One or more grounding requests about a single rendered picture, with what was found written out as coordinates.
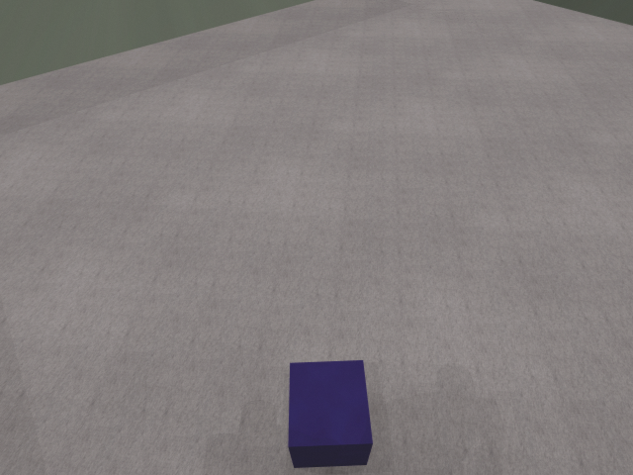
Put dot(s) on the carton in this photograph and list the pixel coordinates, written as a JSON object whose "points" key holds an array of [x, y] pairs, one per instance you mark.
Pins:
{"points": [[329, 420]]}

